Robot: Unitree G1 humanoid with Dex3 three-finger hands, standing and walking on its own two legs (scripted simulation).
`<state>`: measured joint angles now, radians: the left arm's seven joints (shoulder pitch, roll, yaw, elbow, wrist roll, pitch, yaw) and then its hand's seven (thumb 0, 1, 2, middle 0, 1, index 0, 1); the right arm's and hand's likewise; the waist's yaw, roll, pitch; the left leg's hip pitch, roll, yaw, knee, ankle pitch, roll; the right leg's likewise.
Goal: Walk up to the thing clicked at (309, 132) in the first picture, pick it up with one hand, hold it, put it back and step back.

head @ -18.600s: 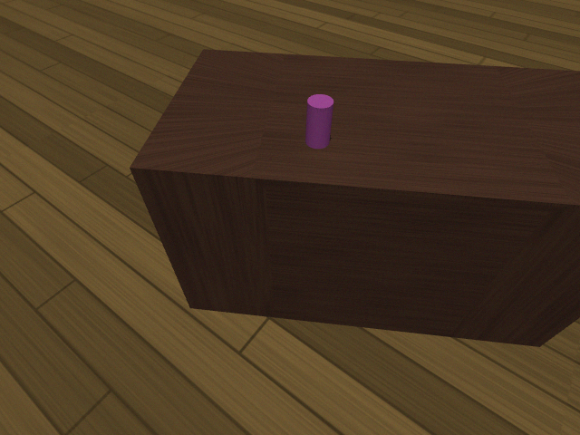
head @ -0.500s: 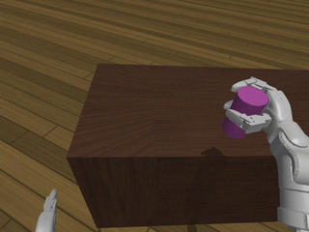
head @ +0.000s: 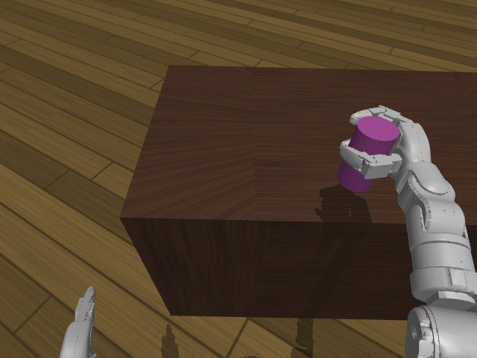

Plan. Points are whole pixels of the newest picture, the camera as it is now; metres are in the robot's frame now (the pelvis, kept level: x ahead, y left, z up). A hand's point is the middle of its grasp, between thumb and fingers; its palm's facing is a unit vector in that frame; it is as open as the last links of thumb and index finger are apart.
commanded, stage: crouch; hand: right
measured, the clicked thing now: (365, 155) +0.42 -0.17 +0.13
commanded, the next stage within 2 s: lower in 0.94 s
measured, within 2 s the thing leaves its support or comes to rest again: rests again in 1.78 s
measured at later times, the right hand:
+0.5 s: hand (349, 138) +0.49 -0.17 +0.11, palm faces -0.03 +1.00 +0.02, open 8.4 cm
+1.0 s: hand (340, 133) +0.52 -0.16 +0.09, palm faces -0.02 +1.00 +0.02, open 8.4 cm
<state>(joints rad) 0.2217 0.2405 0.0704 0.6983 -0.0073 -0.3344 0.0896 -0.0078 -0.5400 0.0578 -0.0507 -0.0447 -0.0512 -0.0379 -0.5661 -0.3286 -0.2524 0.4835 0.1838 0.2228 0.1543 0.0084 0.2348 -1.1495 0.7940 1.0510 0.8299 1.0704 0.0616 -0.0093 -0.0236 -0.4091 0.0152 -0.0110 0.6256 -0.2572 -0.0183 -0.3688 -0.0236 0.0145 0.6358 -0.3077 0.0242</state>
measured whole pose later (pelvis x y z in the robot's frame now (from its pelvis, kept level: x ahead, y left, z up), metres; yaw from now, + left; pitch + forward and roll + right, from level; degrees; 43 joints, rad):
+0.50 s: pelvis +0.01 -0.01 -0.01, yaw +1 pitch +10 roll +1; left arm 0.27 0.22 -0.01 0.48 0.00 -0.22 0.07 -0.01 -0.53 0.05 -0.05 -0.04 -0.06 -0.03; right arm -0.82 -0.41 -0.31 1.01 0.12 -0.13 0.19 0.01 0.24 -1.15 0.79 1.05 0.83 1.07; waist 0.14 0.01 -0.07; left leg -0.59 0.01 -0.03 0.68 -0.27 -0.03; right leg -0.55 -0.03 -0.01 0.73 -0.35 0.01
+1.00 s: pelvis +0.01 -0.01 -0.02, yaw +2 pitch +15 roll +1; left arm 0.28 0.23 -0.01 0.34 0.02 -0.17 0.04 -0.01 -0.52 0.04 -0.05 -0.04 -0.06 -0.03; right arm -0.92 -0.47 -0.36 1.15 0.07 -0.21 0.18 0.01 0.24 -1.15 0.79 1.05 0.83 1.07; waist 0.19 0.00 -0.10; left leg -0.73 0.00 -0.03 0.78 -0.31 -0.03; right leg -0.70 -0.04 0.00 0.84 -0.40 0.01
